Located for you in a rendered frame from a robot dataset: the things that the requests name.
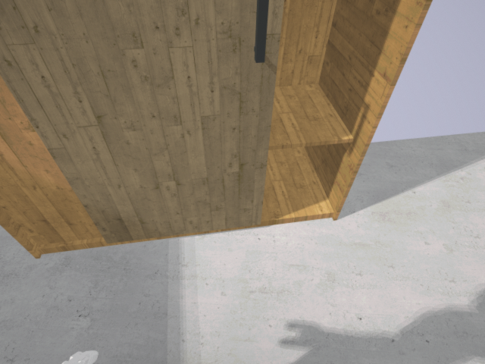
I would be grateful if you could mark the wardrobe door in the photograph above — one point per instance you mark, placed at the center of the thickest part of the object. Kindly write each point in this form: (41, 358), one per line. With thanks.
(33, 190)
(155, 111)

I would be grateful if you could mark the handle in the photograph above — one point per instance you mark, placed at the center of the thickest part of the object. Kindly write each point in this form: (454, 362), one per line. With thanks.
(261, 30)

